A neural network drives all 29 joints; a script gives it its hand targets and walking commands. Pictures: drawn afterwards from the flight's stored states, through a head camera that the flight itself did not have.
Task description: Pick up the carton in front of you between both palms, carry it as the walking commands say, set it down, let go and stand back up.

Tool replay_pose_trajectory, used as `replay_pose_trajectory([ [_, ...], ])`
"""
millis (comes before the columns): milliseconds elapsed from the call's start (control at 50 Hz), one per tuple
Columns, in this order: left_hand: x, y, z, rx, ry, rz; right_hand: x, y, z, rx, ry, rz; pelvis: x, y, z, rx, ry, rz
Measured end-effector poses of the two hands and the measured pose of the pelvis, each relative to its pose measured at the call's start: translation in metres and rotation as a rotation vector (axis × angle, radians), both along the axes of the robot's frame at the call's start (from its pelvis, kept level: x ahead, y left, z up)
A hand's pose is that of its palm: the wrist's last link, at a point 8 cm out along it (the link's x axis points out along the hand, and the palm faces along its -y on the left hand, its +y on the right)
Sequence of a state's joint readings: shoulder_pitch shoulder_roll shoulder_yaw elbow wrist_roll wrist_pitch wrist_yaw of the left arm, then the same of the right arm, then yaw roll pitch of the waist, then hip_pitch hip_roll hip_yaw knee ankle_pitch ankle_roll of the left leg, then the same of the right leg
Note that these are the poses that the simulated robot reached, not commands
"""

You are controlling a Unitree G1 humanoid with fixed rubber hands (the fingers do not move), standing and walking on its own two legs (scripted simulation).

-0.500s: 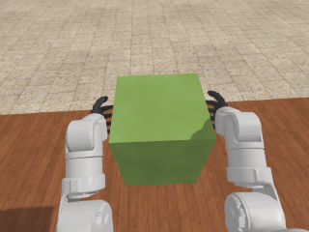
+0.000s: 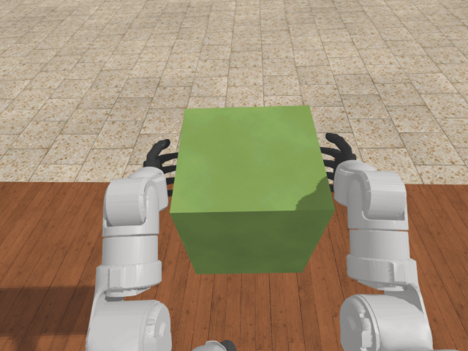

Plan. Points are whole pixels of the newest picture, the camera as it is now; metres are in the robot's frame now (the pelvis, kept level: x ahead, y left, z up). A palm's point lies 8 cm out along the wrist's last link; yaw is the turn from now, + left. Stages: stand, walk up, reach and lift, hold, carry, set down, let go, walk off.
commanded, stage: carry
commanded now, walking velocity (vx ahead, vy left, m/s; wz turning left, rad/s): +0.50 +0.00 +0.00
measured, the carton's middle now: (248, 196) +0.38 +0.02 +0.05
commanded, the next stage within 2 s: none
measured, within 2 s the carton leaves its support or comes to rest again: neither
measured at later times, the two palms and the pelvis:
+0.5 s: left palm (192, 89) +0.65 +0.15 +0.10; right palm (324, 86) +0.64 -0.15 +0.11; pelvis +0.28 +0.01 -0.02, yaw +1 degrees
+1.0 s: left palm (202, 44) +0.92 +0.16 +0.09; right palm (302, 40) +0.94 -0.14 +0.08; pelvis +0.57 -0.01 -0.03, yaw +0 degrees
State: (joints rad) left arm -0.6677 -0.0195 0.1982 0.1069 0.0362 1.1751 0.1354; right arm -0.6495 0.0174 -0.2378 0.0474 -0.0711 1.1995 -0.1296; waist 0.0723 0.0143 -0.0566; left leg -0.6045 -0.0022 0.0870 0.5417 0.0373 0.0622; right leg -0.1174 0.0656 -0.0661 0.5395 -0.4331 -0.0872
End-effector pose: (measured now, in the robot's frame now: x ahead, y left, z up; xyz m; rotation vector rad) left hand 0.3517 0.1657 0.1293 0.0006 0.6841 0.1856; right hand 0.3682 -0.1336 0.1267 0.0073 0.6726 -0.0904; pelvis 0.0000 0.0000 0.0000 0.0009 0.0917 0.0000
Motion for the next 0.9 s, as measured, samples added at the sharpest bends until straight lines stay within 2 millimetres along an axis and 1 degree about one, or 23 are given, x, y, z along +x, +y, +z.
replay_pose_trajectory([
  [40,0.032,0.005,-0.008,-0.002,-0.003,-0.019,0.028,0.005,-0.004,-0.018,-0.003,-0.009,0.033,0.008,-0.014,-0.018,-0.017,-0.014],
  [80,0.061,0.008,-0.021,-0.014,0.011,-0.042,0.051,0.008,-0.013,-0.049,0.010,-0.019,0.057,0.011,-0.022,0.000,-0.022,-0.008],
  [140,0.092,0.005,-0.040,-0.015,0.086,-0.077,0.073,0.005,-0.031,-0.061,0.086,-0.042,0.086,0.019,-0.021,-0.008,-0.024,-0.002],
  [200,0.120,0.000,-0.049,-0.006,0.137,-0.105,0.092,0.000,-0.043,-0.056,0.137,-0.064,0.113,0.025,-0.014,-0.017,-0.021,-0.004],
  [260,0.152,-0.003,-0.049,-0.010,0.134,-0.116,0.119,-0.003,-0.043,-0.050,0.135,-0.082,0.140,0.028,-0.010,-0.023,-0.014,-0.005],
  [340,0.196,-0.006,-0.042,-0.027,0.093,-0.106,0.164,-0.006,-0.034,-0.042,0.094,-0.095,0.180,0.027,-0.006,-0.026,-0.001,-0.002],
  [440,0.257,-0.011,-0.028,-0.038,0.025,-0.086,0.230,-0.011,-0.017,-0.036,0.026,-0.090,0.241,0.019,-0.008,-0.018,0.007,0.007],
  [500,0.298,-0.017,-0.024,-0.036,0.005,-0.078,0.272,-0.018,-0.015,-0.034,0.007,-0.082,0.283,0.010,-0.015,-0.005,0.007,0.011],
  [540,0.327,-0.023,-0.026,-0.025,0.002,-0.076,0.302,-0.024,-0.019,-0.032,0.003,-0.074,0.315,0.004,-0.025,0.003,0.001,0.015],
  [580,0.355,-0.028,-0.031,-0.005,0.000,-0.066,0.335,-0.029,-0.029,-0.028,0.000,-0.052,0.347,-0.003,-0.039,0.019,-0.014,0.028],
  [620,0.377,-0.030,-0.041,0.026,0.020,-0.056,0.364,-0.031,-0.042,-0.015,0.020,-0.029,0.370,-0.006,-0.046,-0.002,-0.018,0.021],
  [680,0.397,-0.026,-0.061,0.028,0.096,-0.030,0.394,-0.027,-0.061,-0.023,0.095,0.008,0.398,-0.014,-0.045,0.007,-0.019,0.018],
  [720,0.409,-0.023,-0.070,0.027,0.133,-0.014,0.412,-0.023,-0.068,-0.036,0.130,0.029,0.415,-0.018,-0.041,0.012,-0.018,0.019],
  [760,0.424,-0.020,-0.073,0.023,0.144,0.003,0.432,-0.020,-0.071,-0.038,0.140,0.037,0.433,-0.021,-0.037,0.015,-0.017,0.021],
  [800,0.443,-0.018,-0.071,0.018,0.134,0.015,0.453,-0.017,-0.069,-0.033,0.131,0.041,0.450,-0.022,-0.034,0.017,-0.013,0.021],
  [900,0.500,-0.013,-0.057,0.010,0.073,0.027,0.509,-0.013,-0.058,-0.010,0.073,0.025,0.502,-0.019,-0.030,0.020,-0.001,0.016],
])
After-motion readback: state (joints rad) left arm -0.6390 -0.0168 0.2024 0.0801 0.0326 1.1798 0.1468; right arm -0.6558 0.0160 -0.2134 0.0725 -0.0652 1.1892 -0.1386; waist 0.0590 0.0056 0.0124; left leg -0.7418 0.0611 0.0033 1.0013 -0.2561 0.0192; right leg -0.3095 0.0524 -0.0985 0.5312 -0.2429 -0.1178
